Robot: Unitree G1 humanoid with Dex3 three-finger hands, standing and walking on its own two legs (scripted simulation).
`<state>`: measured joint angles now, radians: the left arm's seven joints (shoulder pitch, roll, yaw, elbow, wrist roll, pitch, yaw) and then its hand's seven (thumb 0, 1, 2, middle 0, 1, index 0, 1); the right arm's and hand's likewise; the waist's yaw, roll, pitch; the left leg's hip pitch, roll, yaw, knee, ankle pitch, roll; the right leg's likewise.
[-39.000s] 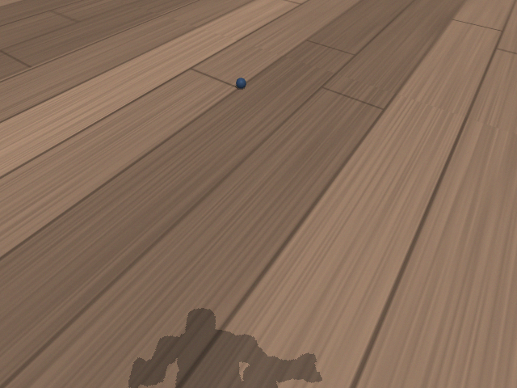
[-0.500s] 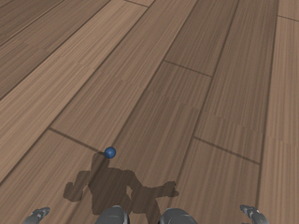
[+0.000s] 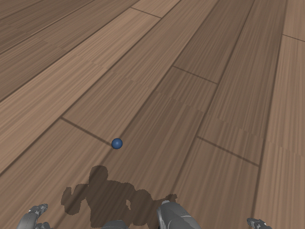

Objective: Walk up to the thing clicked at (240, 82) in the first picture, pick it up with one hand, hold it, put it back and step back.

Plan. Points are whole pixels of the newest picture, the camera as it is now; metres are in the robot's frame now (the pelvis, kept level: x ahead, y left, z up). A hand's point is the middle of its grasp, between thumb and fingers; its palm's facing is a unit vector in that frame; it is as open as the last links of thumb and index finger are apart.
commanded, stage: step back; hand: left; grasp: from above
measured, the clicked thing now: (117, 143) +0.67 +0.17 -0.72
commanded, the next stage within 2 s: none
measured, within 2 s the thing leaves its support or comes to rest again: neither
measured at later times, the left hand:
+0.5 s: hand out of the picture -0.10 +0.22 -0.13, palm faces -0.06 -0.91 -0.42, open 7.3 cm
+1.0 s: hand out of the picture -0.25 +0.20 -0.15, palm faces -0.05 -0.91 -0.41, open 7.3 cm
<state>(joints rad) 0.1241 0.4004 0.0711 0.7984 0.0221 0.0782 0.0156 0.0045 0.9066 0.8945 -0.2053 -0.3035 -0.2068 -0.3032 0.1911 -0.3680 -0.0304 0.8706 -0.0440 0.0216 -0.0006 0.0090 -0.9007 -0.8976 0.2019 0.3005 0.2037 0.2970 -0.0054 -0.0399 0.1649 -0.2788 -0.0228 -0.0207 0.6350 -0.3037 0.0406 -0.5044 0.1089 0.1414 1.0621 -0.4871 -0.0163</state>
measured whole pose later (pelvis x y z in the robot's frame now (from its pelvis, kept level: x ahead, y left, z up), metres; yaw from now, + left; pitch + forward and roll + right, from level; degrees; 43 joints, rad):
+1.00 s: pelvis -0.34 -0.07 -0.01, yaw -2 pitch -3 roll -2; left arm 0.18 0.37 0.06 0.91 0.04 0.02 0.01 0.00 0.91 0.89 -0.21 -0.30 -0.21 -0.30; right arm 0.12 -0.40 -0.05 0.84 -0.04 0.03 0.00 0.01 -0.90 -0.90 0.20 0.30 0.21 0.30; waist 0.01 0.05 0.13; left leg -0.43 0.07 -0.02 0.71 -0.25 0.01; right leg -0.20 0.06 0.02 0.63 -0.38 -0.01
